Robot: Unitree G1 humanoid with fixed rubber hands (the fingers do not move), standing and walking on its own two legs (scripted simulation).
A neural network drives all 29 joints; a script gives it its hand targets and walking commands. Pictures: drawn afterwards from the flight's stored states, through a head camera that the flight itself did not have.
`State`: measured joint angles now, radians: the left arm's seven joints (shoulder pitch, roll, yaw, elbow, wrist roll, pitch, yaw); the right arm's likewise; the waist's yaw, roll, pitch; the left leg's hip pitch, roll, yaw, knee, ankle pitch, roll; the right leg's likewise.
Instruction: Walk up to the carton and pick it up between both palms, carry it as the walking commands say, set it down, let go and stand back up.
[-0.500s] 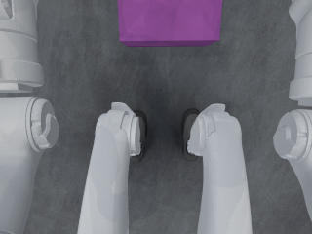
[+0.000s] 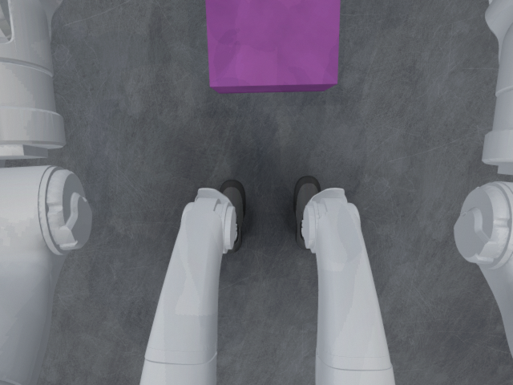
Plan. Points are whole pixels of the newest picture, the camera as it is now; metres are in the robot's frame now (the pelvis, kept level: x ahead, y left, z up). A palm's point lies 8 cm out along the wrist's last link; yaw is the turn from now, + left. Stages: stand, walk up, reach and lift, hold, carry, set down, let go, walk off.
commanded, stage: set down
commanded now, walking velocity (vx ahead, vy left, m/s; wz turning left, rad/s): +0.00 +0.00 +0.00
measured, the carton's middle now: (271, 25) +0.62 -0.01 -0.53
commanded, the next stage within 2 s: let go in 0.14 s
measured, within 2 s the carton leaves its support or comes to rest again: neither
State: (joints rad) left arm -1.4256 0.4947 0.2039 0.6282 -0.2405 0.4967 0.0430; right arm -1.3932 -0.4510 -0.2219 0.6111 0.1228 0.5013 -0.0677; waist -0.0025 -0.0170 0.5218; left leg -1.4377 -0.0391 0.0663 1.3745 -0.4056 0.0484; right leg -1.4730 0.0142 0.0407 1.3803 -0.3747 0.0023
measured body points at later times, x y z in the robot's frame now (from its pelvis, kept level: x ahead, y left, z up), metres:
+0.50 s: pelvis +0.03 +0.00 +0.07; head +0.34 -0.01 +0.38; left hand +0.47 +0.23 -0.04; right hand +0.45 -0.26 -0.06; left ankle +0.11 +0.09 -0.57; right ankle +0.13 -0.12 -0.57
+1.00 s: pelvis +0.08 -0.01 +0.14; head +0.15 -0.02 +0.58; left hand +0.30 +0.22 +0.06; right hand +0.28 -0.26 +0.06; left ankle +0.11 +0.09 -0.57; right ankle +0.13 -0.12 -0.57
